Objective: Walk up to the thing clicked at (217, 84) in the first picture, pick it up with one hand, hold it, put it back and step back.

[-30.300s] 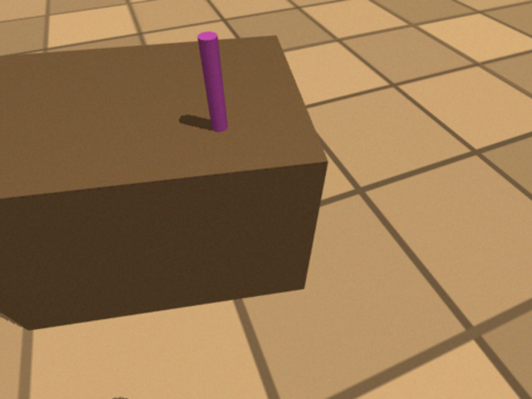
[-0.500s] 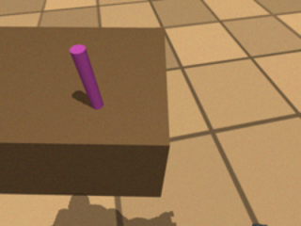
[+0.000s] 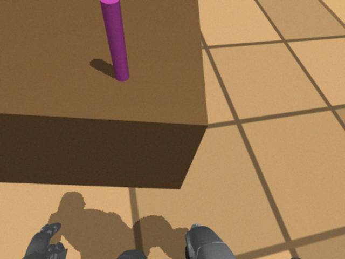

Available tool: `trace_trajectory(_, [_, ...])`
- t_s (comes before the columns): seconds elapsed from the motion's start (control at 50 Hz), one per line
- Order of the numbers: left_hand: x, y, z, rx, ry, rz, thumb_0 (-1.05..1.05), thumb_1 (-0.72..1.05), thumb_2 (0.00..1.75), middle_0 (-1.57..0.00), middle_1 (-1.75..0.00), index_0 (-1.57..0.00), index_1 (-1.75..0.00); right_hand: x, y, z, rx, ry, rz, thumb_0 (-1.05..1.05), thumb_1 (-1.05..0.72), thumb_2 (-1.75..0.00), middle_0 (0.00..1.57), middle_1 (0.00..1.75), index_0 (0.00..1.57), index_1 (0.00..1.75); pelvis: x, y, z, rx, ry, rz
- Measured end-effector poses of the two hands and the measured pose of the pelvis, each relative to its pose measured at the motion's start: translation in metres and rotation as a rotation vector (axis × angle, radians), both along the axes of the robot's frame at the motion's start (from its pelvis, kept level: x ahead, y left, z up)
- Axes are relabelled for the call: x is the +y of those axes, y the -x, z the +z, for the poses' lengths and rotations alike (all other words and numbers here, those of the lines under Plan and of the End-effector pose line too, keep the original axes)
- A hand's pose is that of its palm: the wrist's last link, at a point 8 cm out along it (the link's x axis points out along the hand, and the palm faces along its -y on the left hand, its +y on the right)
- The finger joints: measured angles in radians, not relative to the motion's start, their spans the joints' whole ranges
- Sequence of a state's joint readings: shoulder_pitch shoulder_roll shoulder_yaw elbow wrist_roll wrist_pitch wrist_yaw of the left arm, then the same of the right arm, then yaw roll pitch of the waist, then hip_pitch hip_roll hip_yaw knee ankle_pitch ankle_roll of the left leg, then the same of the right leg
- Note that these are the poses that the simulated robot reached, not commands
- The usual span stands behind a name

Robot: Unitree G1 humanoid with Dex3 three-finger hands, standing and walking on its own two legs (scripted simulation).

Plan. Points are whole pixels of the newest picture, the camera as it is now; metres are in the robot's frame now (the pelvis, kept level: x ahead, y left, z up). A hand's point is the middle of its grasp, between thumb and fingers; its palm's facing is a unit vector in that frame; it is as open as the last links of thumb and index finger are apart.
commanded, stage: step back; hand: left
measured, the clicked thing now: (117, 44) +0.62 +0.15 +0.06
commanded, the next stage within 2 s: none
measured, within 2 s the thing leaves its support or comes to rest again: neither
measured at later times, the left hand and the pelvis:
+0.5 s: hand out of the picture +0.05 +0.26 -0.13, palm faces -0.07 -0.91 -0.40, open 7.4 cm; pelvis -0.08 +0.00 +0.01, yaw -5 degrees
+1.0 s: hand out of the picture -0.12 +0.30 -0.16, palm faces -0.08 -0.93 -0.36, open 7.4 cm; pelvis -0.21 +0.02 +0.00, yaw -5 degrees
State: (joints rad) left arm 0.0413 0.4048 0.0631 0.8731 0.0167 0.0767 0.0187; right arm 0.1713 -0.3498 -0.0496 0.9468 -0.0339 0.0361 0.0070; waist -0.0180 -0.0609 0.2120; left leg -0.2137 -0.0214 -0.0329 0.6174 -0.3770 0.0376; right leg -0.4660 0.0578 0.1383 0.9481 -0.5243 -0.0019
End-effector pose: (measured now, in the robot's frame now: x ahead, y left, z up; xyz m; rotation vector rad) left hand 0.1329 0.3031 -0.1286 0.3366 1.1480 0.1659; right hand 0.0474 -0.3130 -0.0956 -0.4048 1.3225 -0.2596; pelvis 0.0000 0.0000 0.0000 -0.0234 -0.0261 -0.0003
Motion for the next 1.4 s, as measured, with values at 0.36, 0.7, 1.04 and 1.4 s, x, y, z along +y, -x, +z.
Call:
trace_trajectory(0.36, [-0.002, 0.072, 0.019, 0.035, -0.060, -0.063, 0.01, 0.90, 0.90, -0.20, -0.30, -0.20, -0.30, 0.000, 0.020, -0.023, -0.193, -0.056, -0.051, 0.00, -0.91, -0.90, 0.21, 0.30, 0.21, 0.30, 0.004, 0.055, -0.007, -0.026, 0.007, -0.080])
trace_trajectory(0.7, [0.018, 0.118, 0.022, -0.138, -0.021, -0.054, 0.00, 0.90, 0.90, -0.21, -0.30, -0.20, -0.30, 0.016, 0.111, -0.015, -0.114, 0.009, 0.033, 0.00, -0.91, -0.90, 0.21, 0.30, 0.21, 0.30, 0.026, 0.137, -0.011, -0.017, -0.029, -0.014])
trace_trajectory(1.04, [0.034, 0.268, 0.005, 0.091, -0.033, -0.024, 0.01, 0.90, 0.90, -0.20, -0.30, -0.20, -0.30, 0.010, 0.188, 0.019, -0.229, 0.049, 0.026, 0.00, -0.90, -0.90, 0.21, 0.30, 0.21, 0.30, 0.019, 0.229, -0.001, -0.011, -0.010, -0.109])
trace_trajectory(1.4, [-0.013, 0.361, 0.045, -0.030, -0.099, -0.035, 0.01, 0.90, 0.90, -0.21, -0.30, -0.20, -0.31, -0.029, 0.342, -0.022, -0.105, -0.031, -0.019, 0.00, -0.91, -0.90, 0.21, 0.30, 0.21, 0.30, -0.018, 0.341, -0.001, 0.010, -0.055, -0.064])
